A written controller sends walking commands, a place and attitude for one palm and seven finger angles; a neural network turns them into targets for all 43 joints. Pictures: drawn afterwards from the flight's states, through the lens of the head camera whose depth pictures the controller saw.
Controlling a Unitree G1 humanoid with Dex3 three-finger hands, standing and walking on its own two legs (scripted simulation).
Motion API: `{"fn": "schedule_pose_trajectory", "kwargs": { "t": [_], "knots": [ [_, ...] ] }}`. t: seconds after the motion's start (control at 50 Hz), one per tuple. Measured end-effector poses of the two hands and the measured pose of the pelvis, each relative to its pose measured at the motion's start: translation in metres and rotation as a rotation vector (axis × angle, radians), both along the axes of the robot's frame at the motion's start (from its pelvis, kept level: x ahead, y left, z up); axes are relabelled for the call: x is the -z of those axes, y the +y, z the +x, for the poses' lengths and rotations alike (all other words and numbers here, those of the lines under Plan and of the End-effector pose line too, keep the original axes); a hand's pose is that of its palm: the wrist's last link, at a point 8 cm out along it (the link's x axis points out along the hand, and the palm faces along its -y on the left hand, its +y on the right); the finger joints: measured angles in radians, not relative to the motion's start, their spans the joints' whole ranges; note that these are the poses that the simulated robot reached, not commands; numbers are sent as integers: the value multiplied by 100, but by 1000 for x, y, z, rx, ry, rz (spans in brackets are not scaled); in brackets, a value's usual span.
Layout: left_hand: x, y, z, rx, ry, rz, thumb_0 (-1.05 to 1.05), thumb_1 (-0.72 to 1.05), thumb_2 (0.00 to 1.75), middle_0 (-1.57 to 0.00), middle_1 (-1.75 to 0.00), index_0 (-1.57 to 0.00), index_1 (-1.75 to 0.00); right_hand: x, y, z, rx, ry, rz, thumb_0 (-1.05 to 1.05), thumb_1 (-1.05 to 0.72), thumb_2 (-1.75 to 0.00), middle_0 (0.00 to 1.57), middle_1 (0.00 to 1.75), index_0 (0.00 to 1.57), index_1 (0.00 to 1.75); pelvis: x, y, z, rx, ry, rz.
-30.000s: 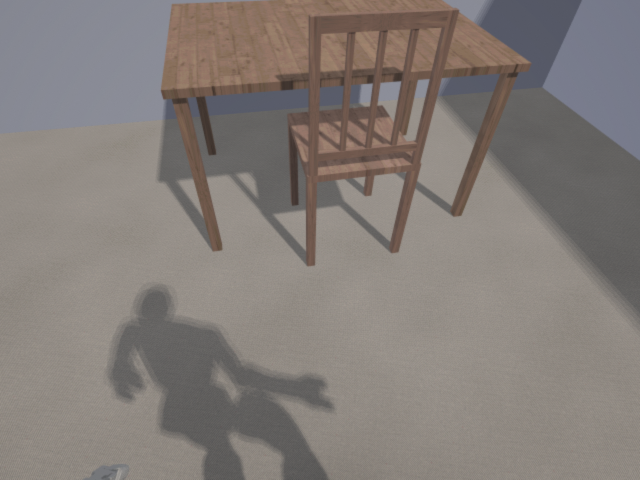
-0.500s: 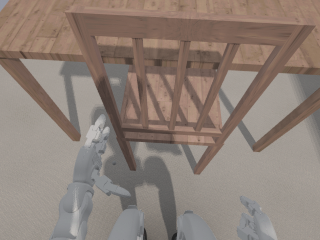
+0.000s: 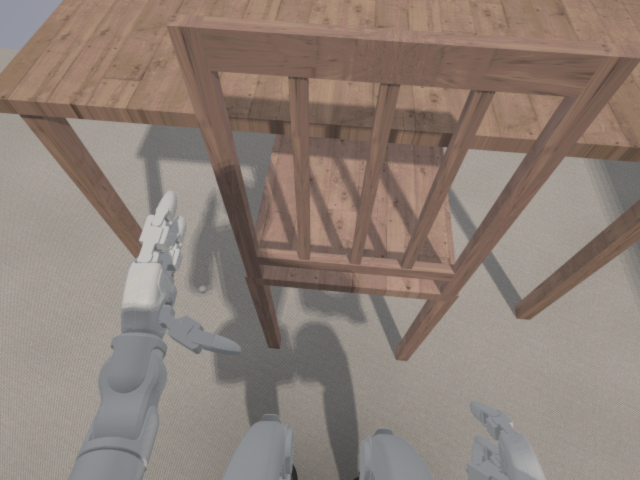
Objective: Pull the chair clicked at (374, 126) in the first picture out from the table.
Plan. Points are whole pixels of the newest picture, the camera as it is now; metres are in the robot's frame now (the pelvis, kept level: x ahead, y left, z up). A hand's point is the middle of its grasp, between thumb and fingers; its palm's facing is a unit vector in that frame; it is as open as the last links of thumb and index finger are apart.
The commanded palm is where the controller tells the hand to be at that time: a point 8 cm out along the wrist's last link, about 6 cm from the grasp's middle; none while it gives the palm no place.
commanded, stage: push the fingers through the gap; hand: left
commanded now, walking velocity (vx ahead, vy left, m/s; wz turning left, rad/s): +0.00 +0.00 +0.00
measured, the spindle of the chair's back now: (368, 196) +0.46 -0.04 +0.06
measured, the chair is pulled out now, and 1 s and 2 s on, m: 0.00 0.00 0.00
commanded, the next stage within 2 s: hook a spindle and tug to test in 1.64 s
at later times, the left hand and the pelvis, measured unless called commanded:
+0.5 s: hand (239, 289) +0.35 +0.12 +0.01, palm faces -0.10 -1.00 +0.00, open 17.0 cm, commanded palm +0.35 +0.17 +0.01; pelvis +0.00 +0.01 +0.00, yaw -1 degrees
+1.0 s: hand (244, 242) +0.41 +0.12 +0.01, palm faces -0.06 -1.00 -0.04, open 16.9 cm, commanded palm +0.39 +0.17 +0.01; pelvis +0.00 +0.00 -0.01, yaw -1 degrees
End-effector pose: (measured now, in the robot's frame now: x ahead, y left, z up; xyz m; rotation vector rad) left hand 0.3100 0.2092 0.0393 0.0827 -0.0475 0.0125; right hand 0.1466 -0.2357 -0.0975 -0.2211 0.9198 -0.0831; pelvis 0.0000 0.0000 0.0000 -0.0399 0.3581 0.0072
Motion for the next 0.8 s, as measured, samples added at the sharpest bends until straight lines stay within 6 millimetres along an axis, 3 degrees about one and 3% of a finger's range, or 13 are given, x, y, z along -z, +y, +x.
{"fn": "schedule_pose_trajectory", "kwargs": {
  "t": [0.08,0.12,0.18,0.24,0.28,0.36,0.42,0.48,0.56,0.7,0.8],
  "knots": [
    [46,-21,-4,127,225,-75,-1,-49,30,-5,-8,-5,-7,0,-2,0,18,-4,-5,1,-91,-90,20,30,21,30,2,3,-2,-7,5,-9],
    [53,-38,-13,184,261,-101,-1,-49,30,-5,-8,-5,-7,-3,-4,0,34,-16,-23,1,-91,-90,20,30,21,30,1,4,-2,-1,8,-10],
    [36,-49,-16,177,161,-104,-2,-49,30,-6,-8,-6,-7,-7,-6,-1,43,-30,-50,1,-91,-90,20,30,21,30,0,6,0,9,11,-6],
    [11,-41,-3,93,-7,-75,-2,-50,30,-6,-8,-7,-8,-3,-6,-4,29,-19,-55,1,-91,-90,20,30,21,30,2,5,0,11,18,-2],
    [5,-30,10,46,-67,-46,-2,-50,30,-6,-8,-7,-8,4,-5,-6,16,0,-47,1,-91,-90,20,30,20,30,7,4,-2,8,24,-3],
    [25,-21,31,56,40,-6,-1,-50,30,-6,-8,-6,-8,14,-4,-11,17,42,-24,1,-91,-90,20,30,21,30,14,3,-5,3,29,-8],
    [41,-27,29,113,167,-26,-1,-49,30,-6,-8,-6,-7,14,-4,-16,46,56,-13,1,-91,-90,20,30,21,30,10,5,-5,6,25,-10],
    [36,-34,21,112,181,-70,-2,-49,30,-6,-8,-4,-6,9,-3,-20,65,57,-17,1,-91,-90,20,30,21,30,3,6,-2,10,20,-8],
    [13,-37,26,82,56,-64,-2,-50,30,-6,-8,-4,-6,6,-3,-24,53,63,-30,1,-91,-90,20,30,21,30,-1,6,0,10,21,-3],
    [33,-34,54,84,84,-20,-1,-50,30,-6,-8,-5,-7,15,-11,-31,50,94,-47,1,-91,-90,20,30,21,30,11,2,-5,4,35,-10],
    [24,-37,62,89,82,-46,-2,-49,30,-6,-8,-5,-7,14,-14,-39,85,108,-44,1,-91,-90,20,30,21,30,6,4,-4,13,35,-8]
  ]
}}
